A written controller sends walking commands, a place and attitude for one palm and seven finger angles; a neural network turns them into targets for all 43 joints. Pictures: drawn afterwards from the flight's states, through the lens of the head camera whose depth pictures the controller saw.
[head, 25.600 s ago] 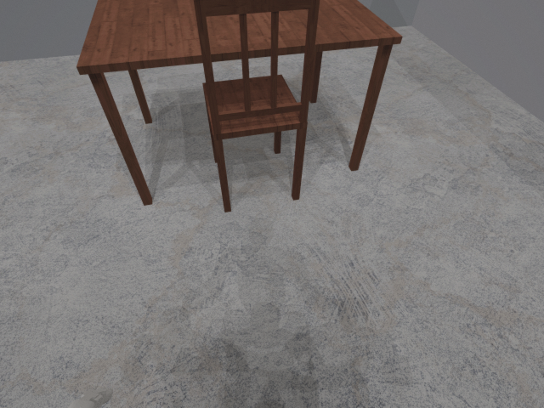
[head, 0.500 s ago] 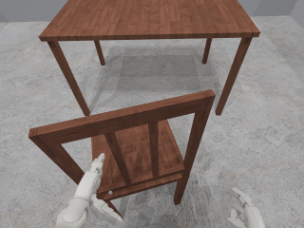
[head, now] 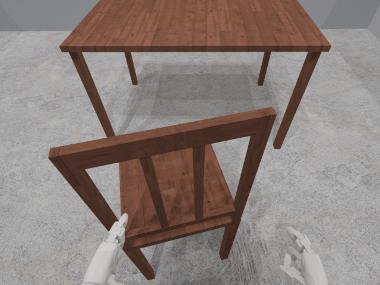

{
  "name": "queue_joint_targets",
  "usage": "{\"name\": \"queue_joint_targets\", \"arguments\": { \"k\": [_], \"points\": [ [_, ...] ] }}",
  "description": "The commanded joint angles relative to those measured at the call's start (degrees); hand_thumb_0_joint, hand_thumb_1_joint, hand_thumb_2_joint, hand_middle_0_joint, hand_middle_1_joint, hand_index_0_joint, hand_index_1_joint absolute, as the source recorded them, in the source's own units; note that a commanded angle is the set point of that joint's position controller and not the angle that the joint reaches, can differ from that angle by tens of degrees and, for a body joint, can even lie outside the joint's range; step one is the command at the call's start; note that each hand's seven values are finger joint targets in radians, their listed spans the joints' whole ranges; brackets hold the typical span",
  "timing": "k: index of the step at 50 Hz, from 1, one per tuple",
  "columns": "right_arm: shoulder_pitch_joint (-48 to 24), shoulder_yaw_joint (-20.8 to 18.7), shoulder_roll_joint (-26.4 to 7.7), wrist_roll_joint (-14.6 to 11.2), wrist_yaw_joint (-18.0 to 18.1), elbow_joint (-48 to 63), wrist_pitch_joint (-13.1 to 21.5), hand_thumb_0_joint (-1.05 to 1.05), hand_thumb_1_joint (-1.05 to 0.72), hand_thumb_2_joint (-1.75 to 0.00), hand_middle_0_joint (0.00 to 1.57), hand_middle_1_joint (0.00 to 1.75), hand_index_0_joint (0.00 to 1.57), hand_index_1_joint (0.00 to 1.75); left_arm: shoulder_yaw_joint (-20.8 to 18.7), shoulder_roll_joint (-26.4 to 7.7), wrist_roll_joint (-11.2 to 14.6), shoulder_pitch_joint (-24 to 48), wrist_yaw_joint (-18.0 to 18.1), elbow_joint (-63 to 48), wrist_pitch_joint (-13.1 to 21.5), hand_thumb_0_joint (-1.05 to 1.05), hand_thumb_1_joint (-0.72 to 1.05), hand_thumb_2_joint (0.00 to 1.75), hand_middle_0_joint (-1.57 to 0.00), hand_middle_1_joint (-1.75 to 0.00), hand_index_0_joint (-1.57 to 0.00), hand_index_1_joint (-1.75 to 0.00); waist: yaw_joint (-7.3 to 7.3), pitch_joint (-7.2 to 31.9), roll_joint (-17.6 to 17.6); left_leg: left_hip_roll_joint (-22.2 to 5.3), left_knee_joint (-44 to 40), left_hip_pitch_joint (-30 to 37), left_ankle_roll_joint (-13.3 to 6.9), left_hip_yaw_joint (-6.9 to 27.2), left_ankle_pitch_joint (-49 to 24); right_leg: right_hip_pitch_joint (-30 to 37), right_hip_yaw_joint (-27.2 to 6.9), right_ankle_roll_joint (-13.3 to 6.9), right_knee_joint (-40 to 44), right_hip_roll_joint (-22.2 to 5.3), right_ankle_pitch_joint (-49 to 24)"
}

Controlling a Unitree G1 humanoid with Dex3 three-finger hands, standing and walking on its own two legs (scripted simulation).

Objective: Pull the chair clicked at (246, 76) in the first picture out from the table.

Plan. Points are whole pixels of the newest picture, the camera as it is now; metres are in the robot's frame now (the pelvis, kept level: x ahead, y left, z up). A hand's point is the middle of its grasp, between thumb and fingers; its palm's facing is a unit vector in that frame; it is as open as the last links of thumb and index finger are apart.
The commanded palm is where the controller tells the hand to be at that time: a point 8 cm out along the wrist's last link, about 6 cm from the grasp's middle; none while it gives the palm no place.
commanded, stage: draw the fingers out of the gap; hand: left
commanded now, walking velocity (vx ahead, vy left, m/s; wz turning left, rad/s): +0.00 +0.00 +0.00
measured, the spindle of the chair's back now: (156, 197) +0.32 +0.09 -0.01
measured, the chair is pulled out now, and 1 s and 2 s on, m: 0.61 0.61 0.61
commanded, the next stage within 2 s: draw the hand back to the body in 0.04 s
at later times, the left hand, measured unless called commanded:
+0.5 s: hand (116, 263) +0.16 +0.13 +0.06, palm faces -0.06 -1.00 -0.08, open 17.5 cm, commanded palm +0.12 +0.20 +0.07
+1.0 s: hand (50, 238) +0.18 +0.22 +0.13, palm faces +0.30 -0.86 -0.41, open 14.5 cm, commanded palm +0.13 +0.26 +0.16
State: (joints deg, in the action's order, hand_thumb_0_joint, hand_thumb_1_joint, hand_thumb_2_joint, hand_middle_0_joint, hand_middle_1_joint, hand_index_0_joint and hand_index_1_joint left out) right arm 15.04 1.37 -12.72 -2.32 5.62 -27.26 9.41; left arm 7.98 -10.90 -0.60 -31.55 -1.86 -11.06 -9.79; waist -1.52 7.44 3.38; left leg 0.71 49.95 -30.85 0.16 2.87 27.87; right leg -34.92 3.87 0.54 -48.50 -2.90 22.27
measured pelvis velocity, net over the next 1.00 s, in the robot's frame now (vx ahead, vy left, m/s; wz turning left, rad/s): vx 0.01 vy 0.00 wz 0.00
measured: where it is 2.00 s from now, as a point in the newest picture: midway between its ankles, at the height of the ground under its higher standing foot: outside the picture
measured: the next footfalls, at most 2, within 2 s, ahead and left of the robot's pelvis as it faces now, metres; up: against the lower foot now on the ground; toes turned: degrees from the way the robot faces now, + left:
none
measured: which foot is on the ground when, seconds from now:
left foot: down 0.00-1.00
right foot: down 0.00-1.00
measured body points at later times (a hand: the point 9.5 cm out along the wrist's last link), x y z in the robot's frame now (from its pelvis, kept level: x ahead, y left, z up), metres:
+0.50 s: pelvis -0.01 +0.00 -0.03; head +0.02 -0.01 +0.42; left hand +0.16 +0.19 +0.07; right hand +0.18 -0.22 -0.10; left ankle -0.03 +0.12 -0.70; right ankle +0.02 -0.13 -0.70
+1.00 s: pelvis +0.01 +0.00 +0.02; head +0.00 -0.03 +0.47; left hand +0.16 +0.26 +0.15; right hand +0.19 -0.23 -0.05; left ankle -0.03 +0.12 -0.70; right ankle +0.02 -0.13 -0.70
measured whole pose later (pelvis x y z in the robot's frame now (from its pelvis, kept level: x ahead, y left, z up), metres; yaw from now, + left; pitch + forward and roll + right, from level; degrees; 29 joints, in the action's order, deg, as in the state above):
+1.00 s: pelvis +0.01 +0.00 +0.02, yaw +0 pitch +0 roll -1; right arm 13.5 1.2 -11.8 -2.2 8.5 -32.8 9.6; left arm -8.5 -17.8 1.9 -36.6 9.0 -25.8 0.4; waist 2.2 2.2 4.7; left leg -0.4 38.5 -14.5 0.5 3.1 24.0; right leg -18.3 4.4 0.3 -36.7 -1.7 18.4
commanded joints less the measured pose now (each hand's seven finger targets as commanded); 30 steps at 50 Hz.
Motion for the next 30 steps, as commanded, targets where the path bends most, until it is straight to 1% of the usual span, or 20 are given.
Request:
{"name": "queue_joint_targets", "arguments": {
  "k": [1,3,4,7,8,9,10,11,13,15,16,18,19,20,21,23,25,26,28,30],
  "points": [
    [-4.9,-2.8,-5.7,0.1,0.6,10.3,3.9,0.00,-0.90,-0.90,0.20,0.30,0.20,0.30,-0.7,-3.3,-0.4,-3.0,0.2,-14.4,4.0,0.00,-0.55,0.20,0.00,0.00,0.00,0.00,-0.21,5.0,-3.4,0.3,-6.8,-0.9,-1.6,-1.1,-14.1,7.3,0.6,-1.0,6.6,1.0,-7.9],
    [-4.8,-2.8,-5.6,0.1,0.7,10.6,4.0,0.00,-0.90,-0.90,0.20,0.30,0.20,0.30,-0.3,-3.3,-0.5,-4.1,0.1,-15.9,4.4,0.00,-0.55,0.20,0.00,0.00,0.00,0.00,-0.25,5.2,-2.9,0.4,-6.4,-1.1,-1.6,-0.9,-14.1,6.8,0.7,-1.0,6.1,1.0,-7.9],
    [-4.7,-3.0,-5.4,0.0,0.7,10.7,4.0,0.00,-0.90,-0.90,0.20,0.30,0.20,0.30,-0.7,-3.3,-0.6,-5.8,0.2,-15.7,4.4,0.00,-0.55,0.20,0.00,0.00,0.00,0.00,0.04,5.3,-3.9,0.3,-6.2,-1.4,-1.5,-0.8,-14.2,6.6,0.9,-1.1,5.7,1.1,-7.8],
    [-4.8,-3.2,-5.4,0.0,0.9,10.8,3.9,0.00,-0.90,-0.90,0.20,0.30,0.20,0.30,-0.9,-3.7,-1.1,-7.9,0.5,-16.5,4.8,0.00,-0.55,0.20,0.00,0.00,0.00,0.00,0.11,4.3,-3.6,0.3,-5.8,-2.2,-1.5,-0.8,-13.4,5.6,1.0,-1.2,5.3,1.3,-6.8],
    [-4.7,-3.1,-5.2,0.1,0.9,11.2,4.0,0.00,-0.90,-0.90,0.20,0.30,0.20,0.30,0.2,-2.8,-1.2,-8.2,0.5,-17.6,5.0,0.00,-0.55,0.20,0.00,0.00,0.00,0.00,-0.09,5.0,-4.2,0.4,-5.6,-2.4,-1.6,-0.8,-13.1,5.5,1.0,-1.0,5.1,1.3,-6.5],
    [-5.0,-2.6,-4.5,0.0,1.1,10.7,5.8,0.00,-0.90,-0.90,0.20,0.30,0.20,0.30,-2.9,2.2,8.7,-2.8,0.2,-24.5,12.3,0.00,-0.55,0.20,0.00,0.00,0.00,0.00,0.00,3.7,-7.6,1.0,-3.3,-3.8,-1.0,-0.5,-13.3,3.4,2.6,-0.9,4.4,1.9,-7.5],
    [-4.9,-3.0,-4.8,0.1,1.1,8.8,6.8,0.00,-0.90,-0.90,0.20,0.30,0.20,0.30,-5.2,-1.6,8.2,-4.8,0.2,-21.6,15.6,0.00,-0.55,0.20,0.00,0.00,0.00,0.00,0.50,4.3,-7.7,0.8,-2.4,-4.7,-1.0,-0.7,-13.0,3.6,1.8,-1.2,3.6,2.2,-7.2],
    [-4.7,-2.9,-4.9,0.0,1.1,8.3,7.2,0.00,-0.90,-0.90,0.20,0.30,0.20,0.30,-6.4,-2.5,8.3,-5.8,0.0,-21.8,17.3,0.00,-0.55,0.20,0.00,0.00,0.00,0.00,1.01,5.4,-4.9,1.0,-2.7,-3.9,-0.8,-0.8,-12.8,3.9,1.7,-1.4,3.3,2.2,-6.6],
    [-4.0,-3.1,-4.5,-0.3,0.5,7.9,8.2,0.00,-0.90,-0.90,0.20,0.30,0.20,0.30,-6.3,-1.4,9.8,-6.4,-0.6,-24.5,21.4,0.00,-0.55,0.20,0.00,0.00,0.00,0.00,1.27,7.2,-0.7,0.9,-2.1,-2.8,-0.3,-0.9,-14.5,3.3,1.9,-1.5,1.8,2.0,-7.6],
    [-4.3,-3.6,-4.2,-0.2,-0.4,6.5,8.4,0.00,-0.90,-0.90,0.20,0.30,0.20,0.30,-7.3,-1.6,9.7,-8.1,-0.9,-23.5,25.5,0.00,-0.55,0.20,0.00,0.00,0.00,0.00,2.07,7.2,1.3,0.5,-1.4,-3.7,0.2,-0.7,-16.9,2.5,2.1,-1.9,0.0,2.1,-9.2],
    [-4.3,-3.6,-4.1,-0.2,-0.9,6.3,8.4,0.00,-0.90,-0.90,0.20,0.30,0.20,0.30,-5.7,-0.1,9.6,-7.9,-1.5,-23.1,27.7,0.00,-0.55,0.20,0.00,0.00,0.00,0.00,1.59,6.7,0.7,0.4,-0.7,-4.3,0.4,-0.6,-16.7,1.2,2.3,-1.8,-0.8,2.1,-9.0],
    [-5.3,-4.2,-4.0,-0.1,-2.0,5.6,8.2,0.00,-0.90,-0.90,0.20,0.30,0.20,0.30,-5.8,-0.5,9.2,-7.7,-3.0,-20.5,32.2,0.00,-0.55,0.20,0.00,0.00,0.00,0.00,1.39,5.0,-2.4,0.0,0.6,-7.3,0.4,-0.4,-14.6,-0.8,2.0,-1.8,-2.1,2.2,-7.5],
    [-5.8,-4.3,-4.3,-0.1,-2.4,5.9,7.9,0.00,-0.90,-0.90,0.20,0.30,0.20,0.30,-5.5,-0.7,8.9,-8.6,-4.2,-19.4,33.2,0.00,-0.55,0.20,0.00,0.00,0.00,0.00,1.33,5.0,-2.5,0.0,0.9,-8.3,0.1,-0.5,-13.6,-0.6,1.5,-1.7,-2.1,1.9,-7.0],
    [-6.6,-4.6,-4.5,-0.5,-2.5,6.0,7.4,0.00,-0.90,-0.90,0.20,0.30,0.20,0.30,-7.2,-2.5,8.4,-10.2,-5.0,-17.5,32.4,0.00,-0.55,0.20,0.00,0.00,0.00,0.00,1.69,5.2,-2.4,-0.2,0.5,-8.5,-0.2,-0.6,-12.8,0.5,0.9,-1.8,-1.4,1.8,-6.3],
    [-6.9,-4.5,-4.7,-0.7,-2.5,7.2,6.9,0.00,-0.90,-0.90,0.20,0.30,0.20,0.30,-7.2,-2.3,8.9,-11.2,-6.1,-18.2,31.2,0.00,-0.55,0.20,0.00,0.00,0.00,0.00,1.76,5.9,-2.6,-0.2,-0.3,-8.0,-0.4,-0.9,-11.4,2.0,0.8,-1.6,-0.6,1.6,-5.3],
    [-8.0,-4.4,-4.8,-1.4,-1.9,8.7,6.0,0.00,-0.90,-0.90,0.20,0.30,0.20,0.30,-9.6,-4.6,9.9,-11.1,-7.4,-21.1,27.7,0.00,-0.55,0.20,0.00,0.00,0.00,0.00,2.23,7.1,-2.3,-0.2,-1.6,-7.1,-0.8,-0.8,-9.3,4.4,0.2,-1.5,0.8,1.2,-3.1],
    [-8.6,-4.1,-4.6,-1.7,-0.7,9.0,5.4,0.00,-0.90,-0.90,0.20,0.30,0.20,0.30,-13.4,-6.9,11.5,-9.9,-7.3,-23.1,24.7,0.00,-0.55,0.20,0.00,0.00,0.00,0.00,2.51,7.6,-4.7,-0.3,-2.3,-6.8,-1.1,-0.5,-8.9,6.6,0.1,-1.3,2.1,1.3,-2.2],
    [-8.7,-3.8,-4.4,-1.8,-0.2,9.4,5.4,0.00,-0.90,-0.90,0.20,0.30,0.20,0.30,-13.7,-6.4,12.6,-8.9,-7.1,-25.8,24.2,0.00,-0.55,0.20,0.00,0.00,0.00,0.00,2.35,7.1,-4.2,-0.3,-3.1,-5.9,-1.1,-0.3,-8.9,6.9,0.4,-1.2,2.7,1.4,-2.3],
    [-8.1,-3.5,-3.8,-2.0,0.5,9.0,5.9,0.00,-0.90,-0.90,0.20,0.30,0.20,0.30,-16.1,-7.3,14.1,-7.9,-6.0,-29.0,24.0,0.00,-0.55,0.20,0.00,0.00,0.00,0.00,2.52,7.1,-3.3,-0.4,-3.7,-4.3,-1.2,-0.2,-10.2,7.5,0.8,-1.1,3.5,1.6,-3.5],
    [-7.6,-3.4,-3.7,-2.0,0.9,7.7,6.8,0.00,-0.90,-0.90,0.20,0.30,0.20,0.30,-18.1,-8.6,14.8,-6.0,-5.1,-30.3,24.7,0.00,-0.48,0.24,-0.01,-0.02,-0.01,-0.02,2.43,6.9,-2.6,-0.5,-4.0,-2.9,-1.1,0.1,-12.4,8.4,0.9,-1.2,4.3,1.8,-5.8]
  ]
}}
